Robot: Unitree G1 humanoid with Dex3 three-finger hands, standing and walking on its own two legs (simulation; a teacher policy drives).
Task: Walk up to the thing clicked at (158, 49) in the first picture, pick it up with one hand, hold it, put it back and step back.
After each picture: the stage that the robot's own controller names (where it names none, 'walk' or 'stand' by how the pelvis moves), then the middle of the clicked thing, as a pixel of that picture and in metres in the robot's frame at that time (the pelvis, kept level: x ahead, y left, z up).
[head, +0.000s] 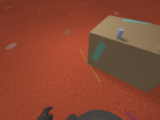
stand; out of the picture +0.80 -0.71 -0.03
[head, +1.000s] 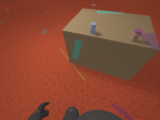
walk; (135, 35) +0.85 -0.38 +0.00
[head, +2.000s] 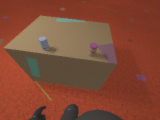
walk; (92, 50) +0.60 +0.04 +0.01
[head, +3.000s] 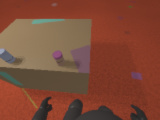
stand; (59, 58) +0.43 +0.27 +0.02
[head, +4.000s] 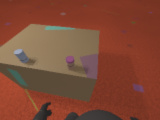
stand; (70, 63) +0.45 +0.19 -0.02
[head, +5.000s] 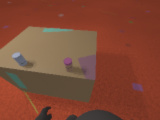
stand; (68, 65) +0.44 +0.21 -0.03
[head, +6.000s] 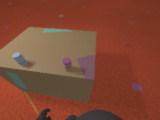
stand; (67, 64) +0.44 +0.22 -0.03
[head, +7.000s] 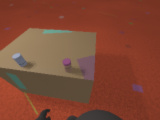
stand; (67, 65) +0.44 +0.22 -0.03
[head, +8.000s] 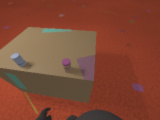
rise first; (67, 65) +0.43 +0.22 -0.03
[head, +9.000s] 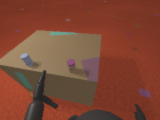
rise first; (71, 66) +0.44 +0.21 -0.02
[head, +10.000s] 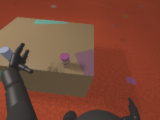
go down; (65, 60) +0.45 +0.19 +0.00
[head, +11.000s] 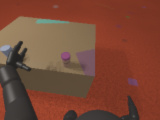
go down; (66, 60) +0.45 +0.19 +0.01
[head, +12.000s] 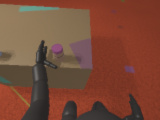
close in; (58, 53) +0.45 +0.21 +0.05
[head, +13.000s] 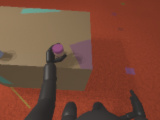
close; (59, 53) +0.46 +0.20 +0.05
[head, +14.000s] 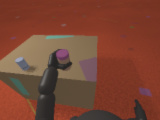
lift; (64, 60) +0.32 +0.18 +0.20
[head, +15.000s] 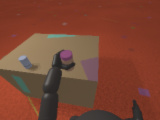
hold; (67, 61) +0.33 +0.16 +0.18
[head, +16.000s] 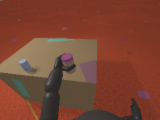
hold; (68, 63) +0.33 +0.16 +0.17
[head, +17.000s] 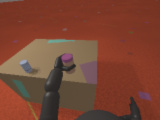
hold; (68, 64) +0.33 +0.16 +0.17
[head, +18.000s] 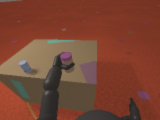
crouch; (67, 62) +0.34 +0.16 +0.18
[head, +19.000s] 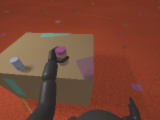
crouch; (62, 56) +0.40 +0.20 +0.15
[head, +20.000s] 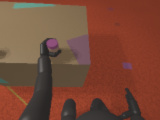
lower; (54, 49) +0.48 +0.21 +0.06
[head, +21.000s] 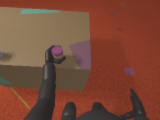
lower; (58, 55) +0.44 +0.20 +0.05
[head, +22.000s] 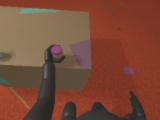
lower; (58, 55) +0.45 +0.21 +0.05
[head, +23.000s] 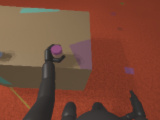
lower; (58, 54) +0.45 +0.21 +0.05
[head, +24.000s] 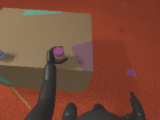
open; (60, 56) +0.44 +0.20 +0.05
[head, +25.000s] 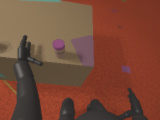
rise; (59, 49) +0.46 +0.20 +0.06
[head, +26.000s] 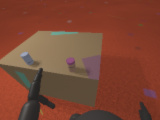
sink last; (71, 65) +0.44 +0.21 +0.02
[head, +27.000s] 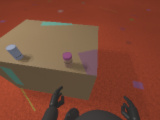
stand; (67, 60) +0.44 +0.20 +0.03
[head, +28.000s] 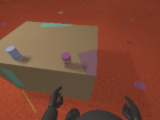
stand; (66, 60) +0.44 +0.21 +0.04
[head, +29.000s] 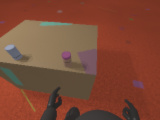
stand; (67, 59) +0.44 +0.20 +0.04
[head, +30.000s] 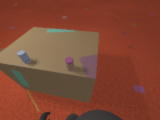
stand; (69, 64) +0.45 +0.20 -0.02
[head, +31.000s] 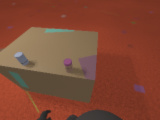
stand; (68, 65) +0.44 +0.21 -0.03
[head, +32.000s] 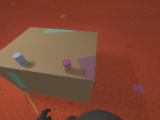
stand; (67, 66) +0.43 +0.22 -0.03
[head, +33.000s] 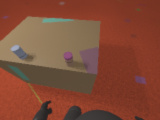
walk; (69, 59) +0.45 +0.20 -0.02
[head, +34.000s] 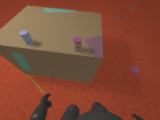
walk; (77, 44) +0.58 +0.15 +0.00
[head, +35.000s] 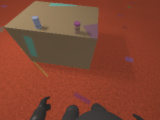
walk; (77, 27) +0.85 +0.21 -0.01
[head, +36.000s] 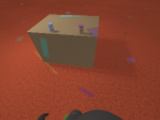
stand; (81, 29) +1.07 +0.23 -0.01
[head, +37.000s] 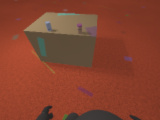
stand; (79, 28) +1.06 +0.21 -0.03
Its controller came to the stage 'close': yes
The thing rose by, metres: 0.22
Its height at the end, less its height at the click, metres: +0.00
